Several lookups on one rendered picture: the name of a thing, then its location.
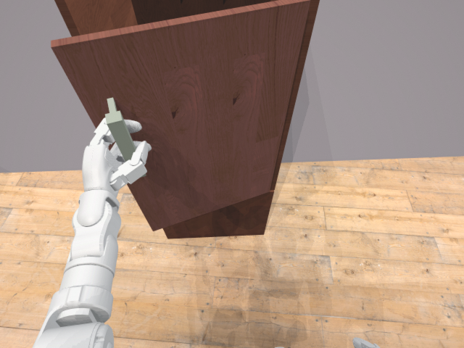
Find cupboard door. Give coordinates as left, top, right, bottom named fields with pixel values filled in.
left=51, top=0, right=310, bottom=231

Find handle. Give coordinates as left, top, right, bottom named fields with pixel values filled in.
left=105, top=97, right=146, bottom=177

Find robot left upper arm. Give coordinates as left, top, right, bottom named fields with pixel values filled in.
left=35, top=322, right=114, bottom=348

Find left robot forearm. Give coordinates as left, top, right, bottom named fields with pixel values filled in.
left=32, top=189, right=121, bottom=348

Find left robot hand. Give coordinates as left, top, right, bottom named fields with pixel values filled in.
left=82, top=118, right=152, bottom=198

